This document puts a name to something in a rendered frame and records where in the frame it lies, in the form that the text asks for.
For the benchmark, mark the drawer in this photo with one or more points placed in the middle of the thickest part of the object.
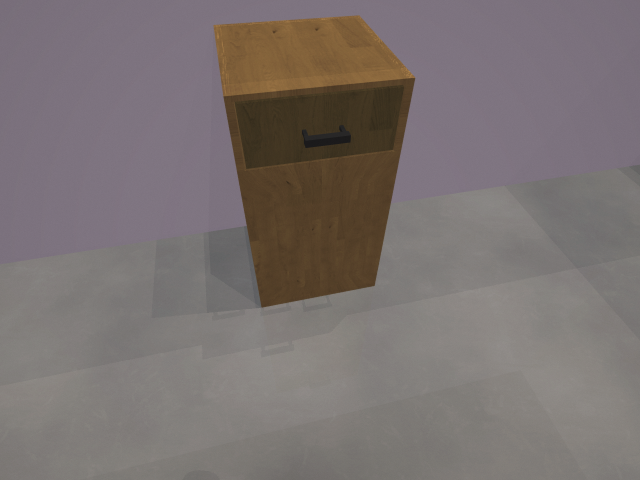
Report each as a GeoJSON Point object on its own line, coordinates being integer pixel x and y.
{"type": "Point", "coordinates": [271, 129]}

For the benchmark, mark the cabinet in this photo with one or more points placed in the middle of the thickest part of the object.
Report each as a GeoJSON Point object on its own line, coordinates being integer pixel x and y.
{"type": "Point", "coordinates": [315, 227]}

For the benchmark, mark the handle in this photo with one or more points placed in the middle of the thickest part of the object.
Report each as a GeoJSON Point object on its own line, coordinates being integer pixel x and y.
{"type": "Point", "coordinates": [326, 139]}

